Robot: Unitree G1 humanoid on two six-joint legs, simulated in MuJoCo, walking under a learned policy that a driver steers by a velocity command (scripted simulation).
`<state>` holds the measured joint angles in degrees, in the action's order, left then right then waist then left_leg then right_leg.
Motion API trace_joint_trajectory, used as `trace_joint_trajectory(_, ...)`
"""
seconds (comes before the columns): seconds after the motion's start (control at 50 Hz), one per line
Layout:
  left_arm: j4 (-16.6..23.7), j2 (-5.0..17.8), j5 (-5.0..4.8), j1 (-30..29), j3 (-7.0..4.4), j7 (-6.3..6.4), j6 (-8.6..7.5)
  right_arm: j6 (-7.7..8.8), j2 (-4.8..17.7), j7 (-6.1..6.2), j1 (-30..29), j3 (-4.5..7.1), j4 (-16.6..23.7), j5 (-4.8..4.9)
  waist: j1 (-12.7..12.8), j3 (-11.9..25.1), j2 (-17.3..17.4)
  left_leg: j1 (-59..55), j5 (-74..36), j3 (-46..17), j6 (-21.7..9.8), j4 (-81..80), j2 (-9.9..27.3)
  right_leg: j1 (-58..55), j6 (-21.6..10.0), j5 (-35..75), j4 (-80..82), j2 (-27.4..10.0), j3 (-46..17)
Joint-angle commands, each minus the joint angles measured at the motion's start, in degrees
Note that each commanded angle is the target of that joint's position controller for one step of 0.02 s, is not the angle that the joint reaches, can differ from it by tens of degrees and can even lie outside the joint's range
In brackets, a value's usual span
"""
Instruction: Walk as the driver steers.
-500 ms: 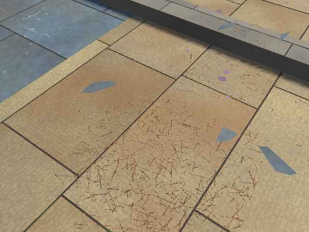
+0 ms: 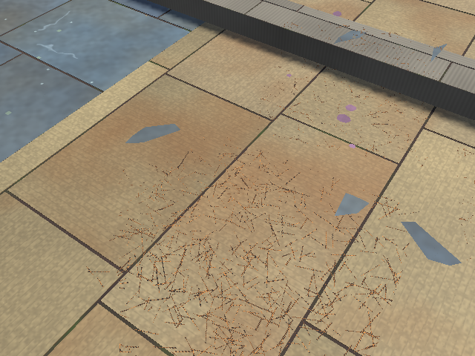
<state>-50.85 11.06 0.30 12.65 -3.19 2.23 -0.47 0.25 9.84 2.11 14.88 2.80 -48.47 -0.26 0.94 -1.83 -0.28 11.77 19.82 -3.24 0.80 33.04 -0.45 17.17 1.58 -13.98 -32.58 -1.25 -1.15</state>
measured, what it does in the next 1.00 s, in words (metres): walks ahead: left foot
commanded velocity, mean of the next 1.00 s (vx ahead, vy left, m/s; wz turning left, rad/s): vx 0.34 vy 0.00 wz -0.10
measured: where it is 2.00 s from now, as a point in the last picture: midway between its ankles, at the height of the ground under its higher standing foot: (307, 245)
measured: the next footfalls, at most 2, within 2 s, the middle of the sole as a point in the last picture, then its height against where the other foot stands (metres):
left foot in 0.78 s outside the picture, level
right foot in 1.32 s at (311, 305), level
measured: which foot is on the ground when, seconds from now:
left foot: down 0.00-0.32, up 0.34-0.76, down 0.78-1.00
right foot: down 0.00-0.78, up 0.80-1.00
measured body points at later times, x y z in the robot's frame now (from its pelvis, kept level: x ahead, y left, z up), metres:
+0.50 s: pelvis +0.10 -0.03 +0.02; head +0.11 -0.05 +0.47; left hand +0.05 +0.21 -0.12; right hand +0.21 -0.29 -0.11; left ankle +0.12 +0.12 -0.65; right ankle +0.04 -0.12 -0.73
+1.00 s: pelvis +0.36 +0.03 +0.01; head +0.38 +0.03 +0.46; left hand +0.48 +0.30 -0.12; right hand +0.39 -0.24 -0.12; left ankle +0.39 +0.12 -0.73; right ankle +0.37 -0.13 -0.64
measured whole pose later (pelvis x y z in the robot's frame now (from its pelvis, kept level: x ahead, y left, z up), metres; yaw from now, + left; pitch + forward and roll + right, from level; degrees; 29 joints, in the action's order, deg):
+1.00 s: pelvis +0.36 +0.03 +0.01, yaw -8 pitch +0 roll +2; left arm -51.9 16.0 -2.1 14.3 -4.5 1.2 -2.9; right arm 6.6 13.6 -0.9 13.9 3.6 -54.7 -0.5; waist -1.2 -1.4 -2.8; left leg 9.6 9.0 8.5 -2.9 18.3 -1.9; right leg 34.9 -2.7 -13.7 -65.9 -6.2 -3.3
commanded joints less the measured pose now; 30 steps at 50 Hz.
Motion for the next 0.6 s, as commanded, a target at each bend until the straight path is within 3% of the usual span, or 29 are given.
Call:
trace_joint_trajectory(0.02,1.2,5.5,-0.12,0.4,-1.22,0.37,-0.46,0.64,5.2,0.33,1.6,1.17,1.2,0.08,-0.1,0.6,0.6,5.2,-7.4,-1.1,-1.3,-7.5,1.2,-4.8,-1.3,6.2,4.8,-0.9,-1.0)
trace_joint_trajectory(0.08,-0.3,5.4,-0.21,0.5,-1.22,0.51,-0.30,0.65,5.2,0.48,2.2,1.16,-0.4,0.14,-0.1,0.4,0.5,5.0,-7.7,-0.9,-1.2,-7.8,1.1,-5.1,-1.3,6.4,5.1,-0.8,-0.9)
trace_joint_trajectory(0.1,-1.4,4.8,-0.21,1.5,-1.07,0.53,-0.15,0.54,4.8,0.54,3.6,1.11,-1.5,0.19,-0.2,1.5,0.9,4.6,-1.7,-0.5,-1.5,-8.6,0.8,-5.5,-1.4,0.5,5.0,0.1,0.1)
trace_joint_trajectory(0.14,-2.2,5.8,-0.97,1.6,-1.47,0.80,-0.05,0.27,7.3,0.81,4.6,1.88,-2.1,0.92,-0.9,-1.7,2.8,6.8,17.3,-2.2,-4.1,-10.2,1.1,-0.9,-2.5,-17.6,2.1,2.6,2.4)
trace_joint_trajectory(0.16,-1.8,5.8,-1.15,0.6,-1.42,0.81,-0.53,0.54,8.1,0.89,5.3,2.04,-1.9,1.26,-1.6,-4.1,3.9,7.8,24.4,-5.3,-6.0,-12.6,3.2,2.8,-3.1,-21.7,0.4,2.7,2.5)
trace_joint_trajectory(0.2,-0.8,3.7,-1.78,-1.9,-0.92,0.05,-2.61,1.90,10.9,0.68,8.1,2.76,-2.8,2.01,-2.8,-6.7,10.2,5.3,30.5,-17.3,-10.7,-19.5,11.3,8.5,-3.1,-14.6,-8.3,3.6,4.9)
trace_joint_trajectory(0.22,-0.7,3.5,-1.93,-2.4,-0.86,-0.51,-3.62,2.47,12.1,0.57,7.2,3.14,-3.0,2.26,-2.6,-8.0,12.3,6.1,29.4,-22.5,-13.1,-21.5,15.0,9.0,-3.9,-10.6,-11.9,2.2,3.6)
trace_joint_trajectory(0.24,-0.8,3.8,-2.27,-1.7,-0.94,-1.08,-4.42,2.88,11.7,0.47,5.2,2.94,-2.5,2.25,-1.5,-8.6,12.1,7.0,26.5,-23.4,-13.8,-22.0,16.0,8.5,-5.3,-10.8,-11.5,0.9,2.5)
trace_joint_trajectory(0.26,-1.6,3.3,-2.72,0.7,-0.82,-1.58,-5.06,3.12,11.0,0.22,2.5,2.62,-2.1,2.41,0.6,-8.7,11.9,8.6,23.2,-21.1,-12.8,-20.5,15.2,4.4,-6.5,-11.3,-6.1,0.7,2.7)
trace_joint_trajectory(0.28,-3.8,3.2,-2.75,5.8,-1.03,-1.87,-5.44,3.08,9.9,-0.09,-0.5,2.21,-1.5,2.61,3.5,-7.5,10.0,12.1,18.8,-15.9,-10.4,-17.2,11.8,-5.0,-7.1,-8.9,1.4,1.7,3.6)
trace_joint_trajectory(0.3,-6.6,4.4,-2.08,11.5,-1.68,-2.05,-5.56,3.19,8.5,-0.24,-2.1,1.82,-1.1,2.36,5.4,-5.2,6.3,15.2,10.9,-10.1,-7.9,-9.8,7.7,-13.5,-6.6,-4.4,4.2,1.7,1.8)
trace_joint_trajectory(0.32,-8.2,9.5,-1.54,18.2,-3.10,-1.99,-5.74,3.75,5.1,-0.21,-3.1,0.95,0.2,2.23,6.9,-2.3,-7.0,22.5,3.0,0.3,-3.5,8.8,0.4,-21.1,-10.5,-12.5,13.1,-7.6,-15.2)
trace_joint_trajectory(0.34,-9.0,14.5,-0.97,23.7,-3.84,-2.96,-6.11,4.80,5.5,0.06,-4.3,1.22,2.4,2.60,7.8,-0.4,-19.2,31.9,10.8,1.5,-2.0,24.8,-3.7,-25.8,-18.4,-16.9,23.6,-19.6,-40.3)
trace_joint_trajectory(0.36,-7.7,10.5,-0.19,18.4,-2.22,-3.01,-6.51,5.49,8.0,-0.27,-4.0,1.81,2.3,3.24,4.7,-2.7,-11.6,36.0,10.4,-3.1,-3.2,34.1,0.1,-23.3,-19.1,-17.9,23.8,-21.5,-42.0)
trace_joint_trajectory(0.38,-6.1,8.1,-0.49,14.1,-1.41,-2.96,-6.66,5.94,7.7,-0.85,-2.7,1.67,1.3,3.34,2.8,-4.6,-7.4,37.5,4.8,-3.2,-4.7,36.7,2.7,-21.6,-17.3,-16.5,23.2,-19.3,-34.7)
trace_joint_trajectory(0.4,-5.3,8.1,-0.60,11.5,-1.14,-3.09,-6.63,6.19,7.2,-1.05,-2.2,1.63,0.3,2.84,1.8,-4.3,-4.6,37.1,-0.6,-2.1,-5.6,35.5,4.6,-20.5,-15.1,-13.7,23.7,-16.8,-28.3)
trace_joint_trajectory(0.44,-5.4,5.7,-0.59,11.0,-0.02,-3.10,-6.02,6.03,7.9,-1.41,-4.1,2.28,0.2,1.75,1.4,-3.8,-4.1,33.9,-7.3,-0.5,-5.3,29.6,6.9,-18.9,-12.0,-1.7,24.9,-13.0,-18.3)
trace_joint_trajectory(0.46,-6.0,5.1,-0.42,12.8,0.32,-2.91,-5.68,5.79,7.2,-1.77,-4.4,2.21,0.1,1.58,1.7,-3.0,-5.0,32.7,-9.0,0.9,-4.6,27.5,6.7,-19.0,-11.6,3.6,25.0,-11.6,-14.7)
trace_joint_trajectory(0.54,-6.5,7.8,-0.29,14.9,0.31,-1.58,-4.77,5.18,4.3,-2.40,-13.0,0.96,2.8,1.33,3.0,-3.9,-4.0,31.0,-15.6,3.9,-1.6,12.7,5.2,-16.8,-11.9,12.9,26.0,-9.9,-7.6)
trace_joint_trajectory(0.6,-6.8,9.8,-0.58,15.9,-0.06,-1.16,-4.64,5.22,4.7,-3.18,-18.5,0.36,4.4,1.82,4.0,-4.9,-5.3,25.3,-20.9,5.3,-0.9,3.7,3.5,-13.3,-12.0,11.7,27.2,-10.0,-5.2)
